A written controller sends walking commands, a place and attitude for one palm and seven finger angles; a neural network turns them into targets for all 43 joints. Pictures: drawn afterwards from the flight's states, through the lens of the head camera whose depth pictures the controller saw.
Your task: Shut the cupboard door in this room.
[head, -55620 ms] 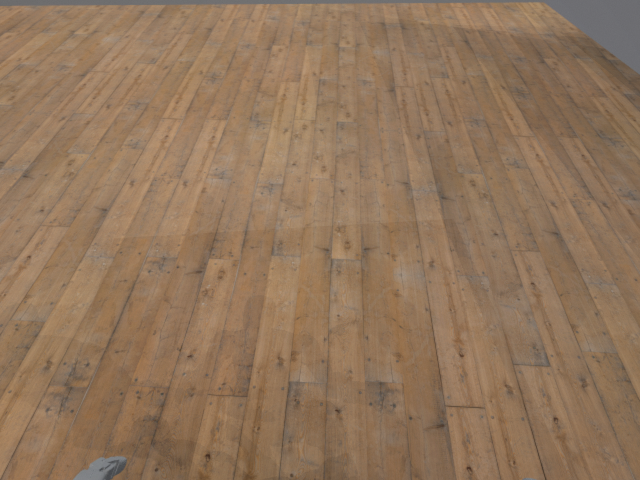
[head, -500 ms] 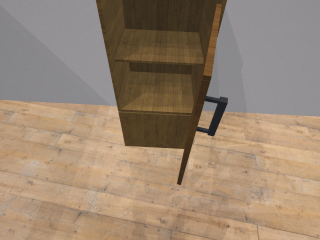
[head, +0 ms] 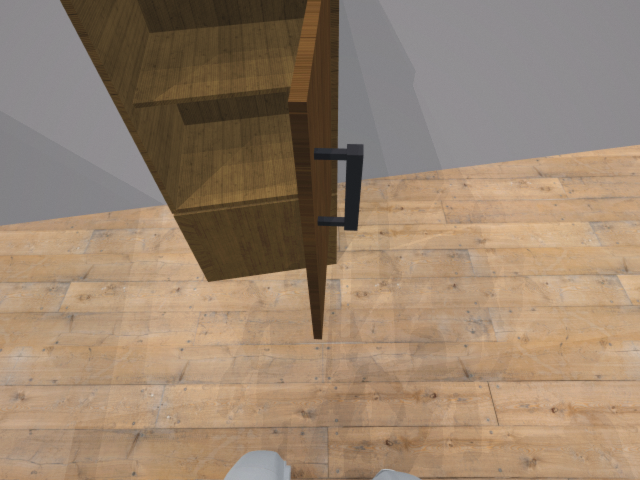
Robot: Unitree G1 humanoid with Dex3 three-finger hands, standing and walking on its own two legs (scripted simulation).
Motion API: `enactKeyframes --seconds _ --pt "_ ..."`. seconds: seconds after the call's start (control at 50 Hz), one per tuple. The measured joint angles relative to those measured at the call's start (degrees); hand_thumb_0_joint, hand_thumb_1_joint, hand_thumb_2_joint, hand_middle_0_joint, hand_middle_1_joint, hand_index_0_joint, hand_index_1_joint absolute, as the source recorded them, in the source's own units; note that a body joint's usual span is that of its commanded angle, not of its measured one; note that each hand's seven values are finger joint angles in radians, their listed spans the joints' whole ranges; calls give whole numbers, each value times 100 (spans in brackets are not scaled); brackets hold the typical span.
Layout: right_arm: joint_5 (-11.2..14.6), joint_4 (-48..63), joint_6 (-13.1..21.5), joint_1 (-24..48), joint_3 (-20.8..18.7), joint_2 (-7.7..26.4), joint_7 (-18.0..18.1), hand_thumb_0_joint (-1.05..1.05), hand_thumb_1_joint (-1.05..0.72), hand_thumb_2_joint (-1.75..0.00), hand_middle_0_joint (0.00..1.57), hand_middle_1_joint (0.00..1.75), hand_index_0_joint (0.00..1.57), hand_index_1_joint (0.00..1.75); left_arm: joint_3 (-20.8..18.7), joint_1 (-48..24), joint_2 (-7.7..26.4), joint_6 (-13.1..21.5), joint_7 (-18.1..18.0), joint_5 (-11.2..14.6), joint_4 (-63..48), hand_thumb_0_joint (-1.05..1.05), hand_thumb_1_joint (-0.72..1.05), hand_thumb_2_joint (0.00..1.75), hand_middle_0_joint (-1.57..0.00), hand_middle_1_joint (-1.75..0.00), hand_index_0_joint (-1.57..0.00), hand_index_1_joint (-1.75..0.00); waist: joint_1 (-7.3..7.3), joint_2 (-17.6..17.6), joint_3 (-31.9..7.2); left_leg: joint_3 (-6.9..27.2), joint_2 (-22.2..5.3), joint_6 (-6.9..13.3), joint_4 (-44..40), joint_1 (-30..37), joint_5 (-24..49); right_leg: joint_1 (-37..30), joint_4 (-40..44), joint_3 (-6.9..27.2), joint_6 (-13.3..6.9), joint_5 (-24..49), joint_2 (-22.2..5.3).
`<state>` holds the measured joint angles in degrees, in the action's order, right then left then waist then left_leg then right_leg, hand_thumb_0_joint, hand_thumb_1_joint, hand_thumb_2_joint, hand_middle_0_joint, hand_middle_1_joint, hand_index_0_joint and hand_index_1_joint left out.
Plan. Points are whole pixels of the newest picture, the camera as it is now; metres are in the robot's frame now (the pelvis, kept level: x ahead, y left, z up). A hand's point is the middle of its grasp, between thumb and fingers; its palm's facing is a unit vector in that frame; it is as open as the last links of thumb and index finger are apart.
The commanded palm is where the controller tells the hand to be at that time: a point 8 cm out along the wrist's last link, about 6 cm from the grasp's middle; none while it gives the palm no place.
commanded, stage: walk around to get in front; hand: left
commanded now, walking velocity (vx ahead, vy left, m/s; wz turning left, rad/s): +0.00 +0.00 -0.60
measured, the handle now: (338, 191) +0.46 +0.02 +0.08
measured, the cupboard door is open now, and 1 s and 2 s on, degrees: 78 78 78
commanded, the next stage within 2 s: none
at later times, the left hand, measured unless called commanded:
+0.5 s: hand (161, 461) +0.14 +0.25 -0.14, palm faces -0.23 -0.94 -0.26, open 7.4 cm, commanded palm none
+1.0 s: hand (269, 426) +0.20 +0.11 -0.15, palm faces -0.59 -0.77 -0.22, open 7.4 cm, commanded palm none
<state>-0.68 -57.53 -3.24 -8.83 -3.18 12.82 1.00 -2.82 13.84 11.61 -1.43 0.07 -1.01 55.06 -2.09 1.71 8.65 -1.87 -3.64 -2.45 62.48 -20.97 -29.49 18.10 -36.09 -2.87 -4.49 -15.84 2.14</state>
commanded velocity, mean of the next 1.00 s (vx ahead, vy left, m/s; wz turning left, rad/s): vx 0.00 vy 0.00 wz -0.60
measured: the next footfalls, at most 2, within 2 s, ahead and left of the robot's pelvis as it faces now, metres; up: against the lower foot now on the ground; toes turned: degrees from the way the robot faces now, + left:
left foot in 0.36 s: +0.07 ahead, +0.16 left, +0.00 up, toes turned -13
right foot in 0.72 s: +0.01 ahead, -0.12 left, +0.00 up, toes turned -35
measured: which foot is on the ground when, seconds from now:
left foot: up 0.00-0.34, down 0.36-0.72, up 0.74-1.00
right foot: down 0.00-0.36, up 0.38-0.70, down 0.72-1.00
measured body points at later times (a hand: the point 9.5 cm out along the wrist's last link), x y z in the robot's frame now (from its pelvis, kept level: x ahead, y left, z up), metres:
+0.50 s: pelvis +0.00 +0.04 +0.02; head +0.03 +0.06 +0.47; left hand +0.15 +0.30 -0.13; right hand +0.00 -0.22 -0.11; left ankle +0.03 +0.17 -0.72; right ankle -0.02 -0.08 -0.65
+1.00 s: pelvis +0.00 +0.01 +0.01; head +0.04 -0.02 +0.45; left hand +0.23 +0.15 -0.13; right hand -0.10 -0.25 -0.13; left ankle +0.10 +0.12 -0.68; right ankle -0.02 -0.10 -0.72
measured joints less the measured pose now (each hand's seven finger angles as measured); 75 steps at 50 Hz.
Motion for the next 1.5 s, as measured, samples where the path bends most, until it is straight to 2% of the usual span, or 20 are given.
enactKeyframes --seconds 0.16,0.28,0.36,0.42,0.46,0.52,0.6,0.66,0.72,0.74,0.78,0.86,0.98,1.1,1.14,1.16,1.22,1.3,1.4,1.5 --pt "-27 232 97 58 -31 19 -7 1 -91 -90 20 30 20 30 -60 82 -43 -28 35 -27 -77 1 91 89 -20 -30 -21 -30 11 -261 -198 180 84 -95 -571 -460 544 8 691 627 41 549 133" --pt "10 387 184 85 -14 24 9 1 -91 -90 20 30 20 30 -144 56 137 -79 53 -50 -197 1 90 89 -20 -30 -21 -30 -33 -361 -425 212 231 -40 -1730 -19 447 143 751 1067 162 676 255" --pt "25 551 368 -51 37 23 33 1 -91 -90 20 30 20 30 -196 28 294 -144 47 -12 -296 1 91 89 -20 -30 -20 -30 33 -350 -614 199 284 121 -3305 659 885 376 503 1263 332 574 408" --pt "-28 563 379 -170 77 -65 39 1 -91 -90 20 30 20 30 -276 -74 443 -204 92 -16 -305 1 91 89 -20 -30 -20 -30 56 -420 -586 11 209 189 -3295 733 1393 877 -997 946 563 -671 349" --pt "-58 532 342 -280 110 -106 38 1 -91 -90 20 30 20 30 -321 -87 507 -218 146 -41 -322 1 91 89 -20 -30 -20 -30 52 -391 -610 -124 86 179 -3436 898 1349 1153 -2041 625 701 -788 201" --pt "-84 482 324 -390 116 -137 41 1 -91 -90 20 30 21 30 -334 -98 554 -222 202 -43 -374 1 91 89 -20 -30 -20 -30 45 -321 -592 -343 -92 147 -3637 1102 1357 1222 -2514 315 828 -739 -108" --pt "-89 469 361 -466 76 -149 11 1 -91 -90 20 30 21 30 -280 -209 525 -242 215 -34 -378 1 91 89 -20 -30 -20 -30 109 -231 -429 -671 -319 72 -3585 1226 1251 935 -1819 67 874 -775 -416" --pt "-95 459 353 -507 36 -120 -27 1 -91 -90 20 30 21 30 -210 -365 461 -227 225 -30 -367 1 91 89 -20 -30 -20 -30 204 -161 -274 -917 -503 -36 -3308 1208 1047 622 -1094 -87 806 -825 -461" --pt "-63 439 312 -629 -16 -37 -67 1 -91 -90 20 30 21 30 -124 -501 409 -108 245 -21 -425 1 91 89 -20 -30 -20 -30 282 -89 -200 -1081 -714 -188 -2674 1012 702 66 91 -260 648 -71 -399" --pt "-39 414 267 -629 -31 21 -77 1 -91 -90 20 30 21 30 -109 -564 368 -17 221 -27 -433 1 91 89 -20 -30 -20 -30 285 -21 -155 -982 -789 -202 -2141 798 493 83 119 -264 518 110 -327" --pt "-11 355 128 -532 -50 123 -21 1 -91 -90 20 30 21 30 -66 -681 259 86 149 14 -464 1 91 89 -20 -30 -20 -30 340 63 -12 -471 -624 -191 -891 267 -91 185 -131 -228 294 -30 -241" --pt "-31 335 24 -329 -56 191 26 1 -91 -90 20 30 20 30 -43 -689 112 23 31 19 -514 0 91 89 -20 -30 -20 -30 325 -28 25 -115 -322 -232 255 -446 196 113 93 21 205 33 -139" --pt "-47 513 86 -111 -20 143 -11 1 -91 -90 20 30 20 30 -23 -500 62 -37 42 -29 -486 0 91 89 -20 -30 -20 -30 258 -217 -160 -16 -128 -259 -523 -578 519 60 442 431 219 300 12" --pt "5 695 226 2 56 5 -18 1 -91 -90 20 30 20 30 -86 -292 169 -114 69 -38 -456 0 90 89 -20 -30 -21 -30 126 -395 -359 -8 135 -149 -2147 41 674 150 427 834 367 368 161" --pt "7 751 329 -47 92 -57 -3 1 -91 -90 20 30 20 30 -121 -219 251 -167 70 -6 -447 1 90 89 -20 -30 -21 -30 125 -485 -447 -89 197 25 -2837 339 1246 259 232 959 453 290 197" --pt "-11 770 361 -75 113 -108 3 1 -91 -90 20 30 20 30 -153 -207 301 -202 76 9 -426 1 91 89 -20 -30 -21 -30 106 -557 -452 -176 203 170 -2825 364 1358 372 -95 990 491 -162 200" --pt "-47 778 382 -219 179 -202 17 1 -91 -90 20 30 20 30 -222 -165 389 -276 128 -41 -328 1 91 89 -20 -30 -20 -30 94 -522 -495 -357 38 360 -2975 567 1294 852 -1693 672 646 -979 180" --pt "-66 682 363 -405 186 -276 37 1 -91 -90 20 30 21 30 -288 -88 460 -269 213 -52 -304 1 91 89 -20 -30 -20 -30 70 -431 -516 -589 -148 348 -3463 912 1455 1137 -2817 340 835 -717 -126" --pt "-48 554 386 -574 108 -314 35 1 -91 -90 20 30 21 30 -299 -93 442 -316 213 -36 -251 1 91 89 -20 -30 -20 -30 109 -357 -443 -972 -313 308 -3648 1125 1473 1092 -2670 205 960 -595 -467" --pt "-72 401 358 -704 13 -271 -5 1 -91 -90 20 30 21 30 -241 -290 312 -317 216 -32 -222 1 91 89 -20 -30 -20 -30 239 -246 -295 -1350 -529 180 -3417 1150 1294 737 -1557 -79 907 -731 -609"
